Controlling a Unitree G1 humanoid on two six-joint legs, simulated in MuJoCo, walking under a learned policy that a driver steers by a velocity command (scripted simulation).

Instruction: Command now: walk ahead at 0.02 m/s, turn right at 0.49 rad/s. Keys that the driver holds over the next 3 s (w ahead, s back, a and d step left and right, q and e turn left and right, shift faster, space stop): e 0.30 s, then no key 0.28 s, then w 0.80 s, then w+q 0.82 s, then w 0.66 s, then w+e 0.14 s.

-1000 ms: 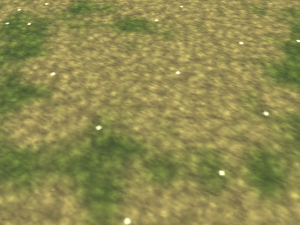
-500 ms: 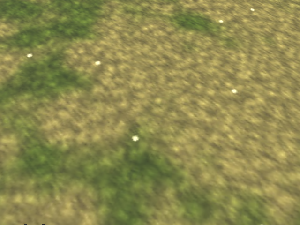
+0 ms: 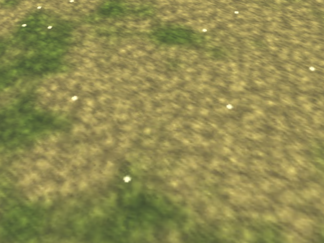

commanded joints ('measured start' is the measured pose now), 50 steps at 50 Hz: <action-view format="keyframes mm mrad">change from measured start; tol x32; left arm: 1 -33 175 49 -78 -3 4 10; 50 9 93 -4 -55 -15 -105 -26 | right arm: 1 58 -75 -20 -43 3 -18 8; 50 355 -233 -44 94 -5 -113 51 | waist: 1 -18 -180 -197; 7 -26 259 -112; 24 -30 171 -111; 27 -84 -242 -187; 50 -144 221 -81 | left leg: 1 77 -18 15 -126 68 -1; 7 245 451 -452 -560 300 322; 23 335 322 -10 -411 645 284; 28 -20 116 90 1 -194 -8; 33 -192 117 69 203 -13 1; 47 343 65 127 -303 201 110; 50 541 450 -619 -630 -330 356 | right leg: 1 156 -209 283 -125 90 -183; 7 -238 43 25 454 -485 24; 12 -261 -13 -12 748 -269 98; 22 -1 -47 -153 229 -273 88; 27 468 -356 195 -70 565 -159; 33 311 -296 214 -274 -339 -213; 44 180 -291 134 -294 -321 -197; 50 -412 -46 -57 632 -452 -21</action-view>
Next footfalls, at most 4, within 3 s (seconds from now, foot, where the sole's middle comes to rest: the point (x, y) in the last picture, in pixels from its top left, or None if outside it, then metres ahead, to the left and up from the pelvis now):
0.10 left None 0.06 0.14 -0.77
0.52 right None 0.00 -0.12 -0.77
0.96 left None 0.17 0.09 -0.77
1.46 right None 0.43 -0.23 -0.77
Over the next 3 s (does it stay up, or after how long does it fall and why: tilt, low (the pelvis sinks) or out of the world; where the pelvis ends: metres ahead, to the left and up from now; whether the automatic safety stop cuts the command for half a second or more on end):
stays up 1.16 -0.06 -0.01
